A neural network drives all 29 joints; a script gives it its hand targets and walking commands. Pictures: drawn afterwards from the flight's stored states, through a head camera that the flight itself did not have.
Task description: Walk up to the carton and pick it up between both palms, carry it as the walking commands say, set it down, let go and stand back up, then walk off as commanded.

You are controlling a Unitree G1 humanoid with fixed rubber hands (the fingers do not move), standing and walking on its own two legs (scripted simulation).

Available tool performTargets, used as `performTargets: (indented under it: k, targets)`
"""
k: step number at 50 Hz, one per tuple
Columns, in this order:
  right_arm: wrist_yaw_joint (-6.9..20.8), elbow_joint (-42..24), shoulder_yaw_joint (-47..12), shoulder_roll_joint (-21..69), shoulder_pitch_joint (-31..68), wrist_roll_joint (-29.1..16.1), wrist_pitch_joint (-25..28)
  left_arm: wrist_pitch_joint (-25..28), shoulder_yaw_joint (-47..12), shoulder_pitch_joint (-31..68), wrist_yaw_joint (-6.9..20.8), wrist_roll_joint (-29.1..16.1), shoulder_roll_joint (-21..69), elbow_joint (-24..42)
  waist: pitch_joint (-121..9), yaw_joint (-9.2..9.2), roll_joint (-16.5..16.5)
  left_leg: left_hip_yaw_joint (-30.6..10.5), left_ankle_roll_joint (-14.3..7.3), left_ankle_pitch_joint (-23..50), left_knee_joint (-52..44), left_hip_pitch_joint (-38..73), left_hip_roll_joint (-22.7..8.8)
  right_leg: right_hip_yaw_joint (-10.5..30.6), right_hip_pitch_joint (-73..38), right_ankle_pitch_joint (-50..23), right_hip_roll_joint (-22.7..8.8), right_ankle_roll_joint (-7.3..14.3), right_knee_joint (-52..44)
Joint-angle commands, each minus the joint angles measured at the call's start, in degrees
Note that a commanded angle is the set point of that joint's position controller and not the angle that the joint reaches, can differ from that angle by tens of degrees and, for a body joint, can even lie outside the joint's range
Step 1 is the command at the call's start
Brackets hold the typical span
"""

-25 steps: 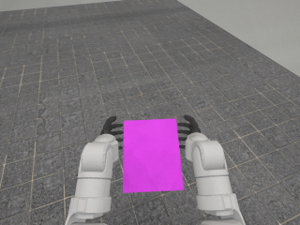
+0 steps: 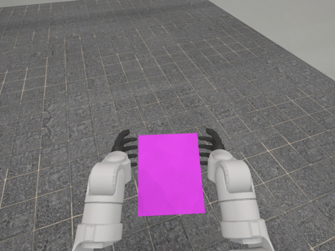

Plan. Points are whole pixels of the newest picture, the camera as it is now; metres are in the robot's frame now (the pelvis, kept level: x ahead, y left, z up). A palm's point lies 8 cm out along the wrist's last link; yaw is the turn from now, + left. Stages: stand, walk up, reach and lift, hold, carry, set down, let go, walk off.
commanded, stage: carry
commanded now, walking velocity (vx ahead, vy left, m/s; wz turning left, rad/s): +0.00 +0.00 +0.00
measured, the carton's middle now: (168, 176) +0.30 -0.01 -0.03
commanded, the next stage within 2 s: none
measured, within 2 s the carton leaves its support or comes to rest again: neither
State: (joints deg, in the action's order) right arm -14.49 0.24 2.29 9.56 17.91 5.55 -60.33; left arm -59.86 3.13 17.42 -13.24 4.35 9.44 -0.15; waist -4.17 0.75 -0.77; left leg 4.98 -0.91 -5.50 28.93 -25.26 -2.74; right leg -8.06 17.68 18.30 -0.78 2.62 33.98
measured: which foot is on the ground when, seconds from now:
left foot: down 0.00-0.86, up 0.88-1.00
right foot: down 0.00-0.50, up 0.52-0.80, down 0.82-1.00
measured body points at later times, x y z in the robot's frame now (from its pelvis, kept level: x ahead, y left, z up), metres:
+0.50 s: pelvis +0.05 +0.02 +0.00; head +0.03 +0.03 +0.45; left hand +0.34 +0.14 +0.08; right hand +0.35 -0.09 +0.09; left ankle +0.08 +0.12 -0.73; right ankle +0.00 -0.09 -0.73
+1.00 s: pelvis +0.27 +0.01 +0.02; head +0.27 +0.01 +0.47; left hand +0.56 +0.14 +0.10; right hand +0.58 -0.09 +0.10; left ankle +0.24 +0.13 -0.68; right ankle +0.20 -0.08 -0.73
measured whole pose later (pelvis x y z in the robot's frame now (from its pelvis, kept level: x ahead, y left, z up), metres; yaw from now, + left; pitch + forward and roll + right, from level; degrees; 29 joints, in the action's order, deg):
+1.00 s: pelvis +0.27 +0.01 +0.02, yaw +3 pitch +5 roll +1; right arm -17.1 -10.8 1.1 9.3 17.1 3.2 -69.1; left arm -68.2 0.0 17.4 -16.9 3.2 9.5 8.9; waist -5.3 -0.3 0.6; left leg 6.0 0.8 -25.4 49.1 -26.9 -2.2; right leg -11.6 8.9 16.1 -3.6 1.2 19.8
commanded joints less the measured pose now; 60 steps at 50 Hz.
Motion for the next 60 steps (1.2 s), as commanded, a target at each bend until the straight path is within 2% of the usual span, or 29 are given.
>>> performTargets:
  k: [1, 10, 12, 14, 15, 17, 19, 21, 23, 24, 25, 26, 27, 28, 30, 33, 36, 38, 40, 41, 42, 43, 44, 46, 53, 56, 58, 59, 60]
  targets:
    - [11.25, -8.17, -21.74, 58.32, 21.63, -14.55, 3.07, 2.50, -21.92, 20.55, 11.53, -14.39, 58.52, 8.23, -19.04, 0.08, 0.00, -6.48, -2.93, 3.29, -2.71, 11.44, -5.07, 7.93, -2.89, -6.05, -7.11, 1.24, -7.38]
    - [11.02, -10.53, -23.19, 59.20, 20.88, -14.92, 2.66, 2.12, -23.44, 20.22, 11.24, -14.94, 59.55, 10.70, -18.52, -0.03, 0.25, -6.52, -2.89, 1.83, -3.04, 11.01, -5.16, 8.18, -2.72, -5.05, -7.22, 1.28, -7.93]
    - [10.60, -14.90, -24.80, 60.49, 22.91, -16.78, 2.17, 1.52, -24.78, 20.78, 10.91, -16.67, 60.26, 15.00, -18.02, -0.65, 1.06, -5.86, -3.02, -11.96, -1.84, 7.72, -3.72, 9.07, -4.13, 7.55, -7.13, 2.40, -8.64]
    - [10.32, -14.66, -24.77, 60.60, 22.70, -16.30, 1.21, 0.63, -25.14, 21.30, 10.74, -16.63, 60.52, 15.99, -14.36, -1.32, 6.02, -2.87, -1.72, -21.93, 3.37, -1.11, -0.75, 16.05, -5.70, 22.21, -11.46, 5.18, -14.88]
    - [10.63, -10.28, -24.04, 59.90, 20.47, -14.54, 0.70, 0.08, -24.26, 19.17, 11.01, -14.78, 59.72, 11.74, -12.53, -1.30, 10.53, 0.07, -0.72, -18.39, 10.76, -2.91, 1.32, 20.26, -4.38, 26.70, -15.34, 6.62, -19.65]
    - [10.86, -11.85, -24.34, 59.62, 22.44, -15.35, 0.36, -0.18, -24.26, 20.03, 10.82, -15.20, 60.29, 12.65, -8.44, -1.58, 11.11, -0.32, -0.28, -16.04, 14.81, -8.73, 0.77, 23.78, -5.45, 25.71, -19.76, 9.03, -24.93]
    - [10.81, -16.82, -25.60, 60.56, 26.83, -17.55, -0.08, -0.57, -25.30, 22.36, 10.28, -16.39, 62.39, 16.40, -7.52, -1.84, 7.02, -0.43, -0.52, -15.74, 11.68, -9.49, 0.17, 20.64, -8.54, 17.28, -20.35, 8.62, -24.05]
    - [10.40, -20.24, -26.30, 61.21, 28.09, -19.06, -0.57, -1.03, -25.89, 23.05, 9.11, -16.87, 63.40, 19.44, -9.65, -1.52, 4.53, 1.62, -0.63, -12.32, 3.21, -3.48, 0.96, 15.66, -9.48, 8.87, -17.39, 7.27, -20.42]
    - [9.72, -19.63, -25.62, 61.44, 24.88, -18.92, -1.23, -1.78, -25.94, 21.36, 8.21, -16.55, 63.09, 19.76, -15.75, -0.64, 1.03, 2.30, -1.27, -8.92, -7.87, 12.72, 2.45, 7.77, -7.00, 2.61, -11.99, 3.03, -11.12]
    - [9.24, -18.91, -24.72, 61.11, 21.95, -18.62, -1.66, -2.33, -26.17, 20.58, 7.79, -16.72, 62.48, 20.34, -19.61, 0.41, -3.74, -5.99, -2.73, -10.87, -10.25, 23.45, -2.34, 3.95, -1.45, 1.66, -8.54, -0.14, -2.83]
    - [8.78, -17.70, -23.67, 59.65, 18.45, -17.73, -2.05, -2.94, -26.38, 19.24, 7.65, -16.71, 61.80, 20.55, -22.50, 0.97, -12.76, -20.87, -6.49, -12.79, -12.31, 33.51, -12.29, 0.24, 8.69, 5.75, -4.71, -2.68, 7.54]
    - [8.26, -17.80, -23.11, 58.54, 16.78, -17.10, -2.37, -3.44, -26.46, 19.09, 7.58, -16.68, 60.39, 21.09, -20.33, 1.07, -15.17, -28.96, -9.97, -13.84, -14.44, 38.92, -18.04, -1.10, 19.83, 13.27, -2.24, -3.28, 11.42]
    - [7.81, -18.36, -22.54, 58.43, 16.17, -16.97, -3.18, -4.21, -26.82, 19.76, 7.38, -17.16, 59.45, 22.37, -19.31, 1.06, -12.63, -32.36, -12.83, -12.35, -15.78, 38.72, -20.92, 3.62, 22.75, 15.27, -2.49, -2.54, 14.37]
    - [6.92, -21.36, -22.42, 58.92, 17.48, -17.76, -3.95, -5.17, -27.63, 21.91, 7.21, -19.26, 59.50, 24.71, -19.13, 1.47, -8.35, -30.41, -13.60, -10.70, -16.48, 37.05, -20.72, 5.28, 21.67, 13.28, -3.14, -2.70, 13.24]
    - [6.65, -16.04, -20.62, 58.66, 15.50, -13.88, -4.61, -6.17, -25.99, 19.51, 8.46, -17.76, 59.35, 17.46, -17.14, 1.43, -1.99, -22.53, -11.86, -5.21, -16.90, 32.87, -18.25, 4.04, 16.07, 10.86, -2.67, -3.01, 6.23]
    - [7.05, -20.28, -22.31, 60.48, 17.55, -14.86, -3.87, -5.24, -26.16, 19.02, 9.24, -18.93, 62.50, 18.43, -16.77, 1.34, -3.77, -13.45, -8.94, -3.40, -16.16, 31.70, -15.12, 0.39, 10.24, 4.41, -0.32, -4.01, -0.86]
    - [7.75, -23.83, -23.51, 60.98, 21.69, -16.81, -3.39, -4.63, -26.16, 20.43, 8.41, -18.28, 63.84, 20.10, -16.30, 0.92, -8.63, -9.54, -8.08, -5.93, -16.34, 30.17, -13.37, -2.09, 6.52, -1.52, 0.07, -4.31, -7.28]
    - [7.83, -23.14, -24.16, 60.91, 20.25, -17.23, -3.90, -4.90, -25.57, 19.19, 7.59, -17.29, 62.97, 20.72, -17.54, 0.58, -8.65, -6.13, -6.41, -3.61, -13.45, 27.09, -11.67, -3.91, -1.23, -7.26, 0.33, -4.20, -13.32]
    - [7.70, -22.39, -24.77, 60.39, 19.09, -17.00, -4.61, -5.40, -24.97, 17.10, 7.09, -16.40, 61.90, 20.44, -20.76, -0.58, -4.71, -2.71, -2.95, -0.99, -4.73, 16.50, -8.57, 0.76, -17.78, -7.56, -2.92, -2.06, -14.05]
    - [7.71, -21.54, -24.86, 60.44, 19.27, -17.13, -5.17, -5.64, -24.55, 16.32, 6.92, -15.86, 61.27, 20.18, -22.51, -1.84, 0.89, 0.11, -0.10, -0.77, 3.72, 5.94, -5.62, 9.83, -28.60, -2.90, -8.84, 1.13, -14.47]
    - [7.76, -21.41, -24.99, 60.05, 19.64, -17.20, -5.73, -5.88, -23.88, 15.39, 6.81, -15.40, 60.19, 19.55, -20.82, -2.44, 9.91, 3.76, 1.77, -7.86, 14.15, -7.63, -1.42, 22.20, -37.13, -3.28, -17.66, 5.59, -17.39]
    - [8.02, -20.11, -24.94, 59.50, 19.83, -17.48, -6.39, -6.03, -23.08, 14.63, 6.51, -14.56, 59.87, 18.09, -16.76, -3.22, 14.78, 1.86, 1.72, -23.51, 22.24, -20.95, 1.81, 32.88, -41.32, -13.30, -24.51, 11.17, -20.37]
    - [8.33, -19.32, -24.93, 59.42, 20.72, -18.30, -6.76, -6.20, -22.09, 14.02, 6.32, -14.01, 60.71, 16.22, -15.59, -3.30, 10.40, -2.91, 1.32, -26.99, 26.29, -23.77, 0.07, 30.93, -40.84, -23.14, -25.29, 13.09, -18.57]
    - [8.52, -19.19, -25.07, 59.98, 21.95, -19.01, -6.57, -5.89, -21.84, 15.42, 6.45, -14.71, 61.49, 17.65, -13.50, -3.05, 5.52, -2.88, 1.48, -24.50, 24.47, -23.69, -2.19, 23.29, -36.54, -24.50, -24.18, 10.22, -19.28]
    - [6.96, -20.61, -24.45, 63.28, 19.58, -16.68, -3.65, -4.18, -24.71, 20.10, 8.73, -19.21, 61.82, 23.17, -12.82, -2.13, 12.31, 5.10, 1.59, -3.05, 4.98, -7.21, 2.33, 2.64, -27.31, -29.26, -13.13, 2.38, -18.75]
    - [6.60, -23.33, -25.34, 62.76, 18.90, -16.74, -3.36, -4.13, -25.57, 19.62, 9.12, -19.95, 61.22, 24.98, -13.42, -1.82, 12.33, 7.56, 0.48, 4.00, -3.87, 2.58, 4.20, -1.79, -24.71, -36.80, -11.56, 0.24, -12.64]
    - [6.69, -22.98, -25.67, 61.85, 17.20, -16.94, -3.89, -4.99, -25.61, 18.24, 8.93, -18.92, 60.62, 23.76, -18.79, -0.15, 9.22, 8.50, -1.21, 4.76, -7.63, 19.80, 5.59, -5.56, -18.93, -37.86, -9.02, -2.52, -0.52]
    - [6.80, -21.63, -25.28, 61.00, 15.48, -16.89, -4.30, -5.54, -25.55, 18.79, 8.78, -18.12, 59.20, 23.47, -22.98, 1.93, 4.74, 0.60, -3.75, 1.82, -6.06, 33.17, 0.08, -4.52, -8.08, -28.91, -8.24, -4.05, 10.18]
    - [6.93, -21.44, -24.41, 58.44, 16.12, -16.62, -4.57, -6.13, -25.67, 18.14, 8.80, -17.87, 58.78, 23.33, -29.43, 2.09, -10.14, -23.06, -9.07, -0.95, -7.88, 45.36, -15.35, -3.78, 5.60, -8.19, -3.61, -6.21, 26.19]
